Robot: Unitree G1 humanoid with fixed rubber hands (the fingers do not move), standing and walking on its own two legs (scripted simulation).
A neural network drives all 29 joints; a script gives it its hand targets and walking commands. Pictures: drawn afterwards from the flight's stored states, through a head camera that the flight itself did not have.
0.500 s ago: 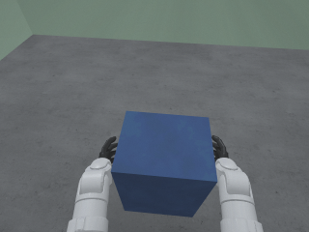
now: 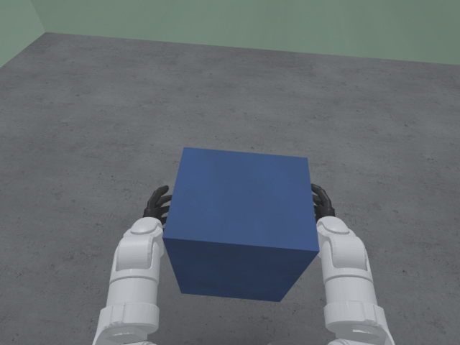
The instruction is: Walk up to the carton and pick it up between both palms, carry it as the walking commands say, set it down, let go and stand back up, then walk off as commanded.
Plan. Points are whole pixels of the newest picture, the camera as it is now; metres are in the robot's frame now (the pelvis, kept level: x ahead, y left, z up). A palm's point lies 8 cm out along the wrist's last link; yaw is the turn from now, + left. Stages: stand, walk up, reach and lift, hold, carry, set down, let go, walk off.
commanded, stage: reach and lift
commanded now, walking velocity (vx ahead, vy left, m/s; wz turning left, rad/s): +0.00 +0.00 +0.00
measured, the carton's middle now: (237, 233) +0.31 +0.01 -0.02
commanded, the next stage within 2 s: hold in 0.84 s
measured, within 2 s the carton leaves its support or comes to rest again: neither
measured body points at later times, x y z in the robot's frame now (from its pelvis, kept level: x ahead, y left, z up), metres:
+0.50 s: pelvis +0.01 -0.02 +0.00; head -0.01 -0.01 +0.45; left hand +0.29 +0.16 +0.02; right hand +0.31 -0.15 +0.02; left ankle +0.02 +0.13 -0.74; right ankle +0.06 -0.11 -0.74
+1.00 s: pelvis +0.00 +0.00 +0.00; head -0.03 +0.00 +0.45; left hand +0.28 +0.16 +0.02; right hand +0.29 -0.15 +0.02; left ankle +0.02 +0.13 -0.74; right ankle +0.06 -0.11 -0.74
